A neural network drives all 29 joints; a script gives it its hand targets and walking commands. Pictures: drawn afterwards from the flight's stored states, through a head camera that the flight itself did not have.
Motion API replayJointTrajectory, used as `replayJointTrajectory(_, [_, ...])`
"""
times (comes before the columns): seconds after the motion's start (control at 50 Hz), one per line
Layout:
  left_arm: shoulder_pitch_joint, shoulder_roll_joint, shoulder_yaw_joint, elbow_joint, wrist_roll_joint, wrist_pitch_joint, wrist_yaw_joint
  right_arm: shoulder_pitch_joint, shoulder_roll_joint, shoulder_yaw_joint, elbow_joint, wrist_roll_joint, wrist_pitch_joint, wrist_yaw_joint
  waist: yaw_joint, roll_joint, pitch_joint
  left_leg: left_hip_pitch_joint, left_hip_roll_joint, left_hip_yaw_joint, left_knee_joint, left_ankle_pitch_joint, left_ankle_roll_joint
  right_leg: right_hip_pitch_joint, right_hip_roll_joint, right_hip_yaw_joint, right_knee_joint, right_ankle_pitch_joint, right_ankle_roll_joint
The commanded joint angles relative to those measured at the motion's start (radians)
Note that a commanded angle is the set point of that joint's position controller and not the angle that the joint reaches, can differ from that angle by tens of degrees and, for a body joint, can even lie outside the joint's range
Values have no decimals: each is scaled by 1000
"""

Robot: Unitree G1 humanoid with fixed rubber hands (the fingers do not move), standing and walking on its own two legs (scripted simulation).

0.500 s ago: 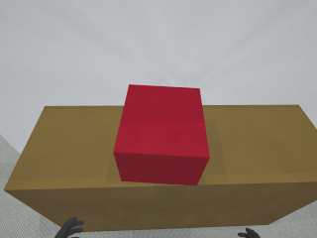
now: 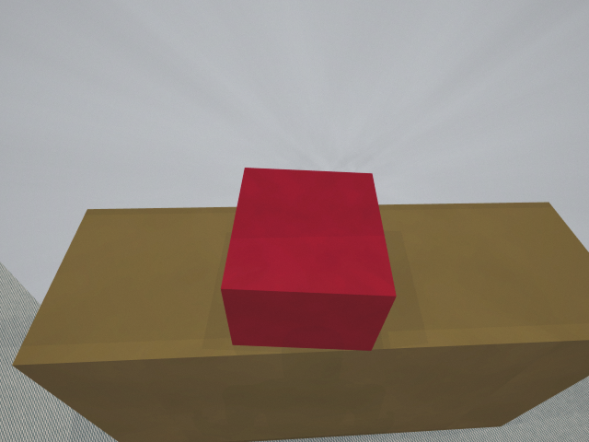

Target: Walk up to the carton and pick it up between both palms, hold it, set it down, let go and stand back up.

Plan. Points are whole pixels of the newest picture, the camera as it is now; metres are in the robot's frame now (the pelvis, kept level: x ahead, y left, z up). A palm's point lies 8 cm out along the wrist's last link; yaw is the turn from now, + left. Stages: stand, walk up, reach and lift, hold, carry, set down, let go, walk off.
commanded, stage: stand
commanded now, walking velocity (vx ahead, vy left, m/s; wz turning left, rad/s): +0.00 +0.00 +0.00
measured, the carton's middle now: (305, 255) +0.45 -0.02 -0.05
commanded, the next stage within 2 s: none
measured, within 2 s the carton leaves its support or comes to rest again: neither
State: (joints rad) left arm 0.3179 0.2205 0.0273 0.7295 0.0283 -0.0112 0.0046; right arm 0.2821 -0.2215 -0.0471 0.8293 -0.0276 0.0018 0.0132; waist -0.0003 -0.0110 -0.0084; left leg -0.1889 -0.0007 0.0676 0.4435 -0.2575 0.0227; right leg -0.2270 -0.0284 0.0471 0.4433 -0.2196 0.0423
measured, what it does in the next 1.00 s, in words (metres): stands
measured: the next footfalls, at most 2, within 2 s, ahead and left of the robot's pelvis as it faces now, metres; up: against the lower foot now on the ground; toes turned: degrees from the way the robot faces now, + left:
none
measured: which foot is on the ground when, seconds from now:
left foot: down 0.00-1.00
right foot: down 0.00-1.00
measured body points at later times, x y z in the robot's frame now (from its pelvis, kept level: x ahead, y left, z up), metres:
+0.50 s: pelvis +0.00 +0.00 +0.00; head +0.00 +0.00 +0.45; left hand +0.04 +0.25 -0.14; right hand +0.02 -0.26 -0.14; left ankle -0.01 +0.10 -0.74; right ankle +0.01 -0.15 -0.74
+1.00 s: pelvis +0.00 +0.00 +0.00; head +0.00 +0.00 +0.45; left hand -0.01 +0.23 -0.15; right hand -0.02 -0.24 -0.15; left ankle -0.01 +0.10 -0.74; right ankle +0.01 -0.15 -0.74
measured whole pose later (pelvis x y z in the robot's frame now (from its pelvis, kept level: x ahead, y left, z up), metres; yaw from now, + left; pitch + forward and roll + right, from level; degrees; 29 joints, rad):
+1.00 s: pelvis +0.00 +0.00 +0.00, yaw +0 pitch -1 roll +0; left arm 0.36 0.17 0.00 1.03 0.02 0.00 0.04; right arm 0.32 -0.18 -0.02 1.10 -0.01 0.01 -0.03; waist -0.01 0.00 0.02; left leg -0.14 0.01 0.06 0.40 -0.24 0.01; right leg -0.18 -0.02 0.05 0.40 -0.20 0.04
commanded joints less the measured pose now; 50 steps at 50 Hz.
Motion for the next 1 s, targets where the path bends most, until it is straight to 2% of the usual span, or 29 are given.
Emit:
replayJointTrajectory(0.0, [28,87,23,-26,-3,-13,10,19,-110,-24,-21,3,-12,-10,-3,13,15,15,96,-111,-105,85,17,-22,-41,36,-47,137,-23])
replayJointTrajectory(0.24, [65,86,18,59,-7,-8,22,38,-106,-21,67,10,-7,-23,-6,5,37,33,93,-104,-115,101,20,-8,-45,40,-64,152,-26])
replayJointTrajectory(0.58, [91,64,4,188,-10,-1,31,68,-83,-10,188,14,0,-35,-9,4,73,31,90,-98,-138,59,17,6,-43,44,-92,128,-34])
replayJointTrajectory(0.98, [104,25,-18,307,-14,3,36,106,-37,14,274,15,-1,-43,-9,6,92,21,89,-92,-136,48,11,2,-40,46,-99,110,-38])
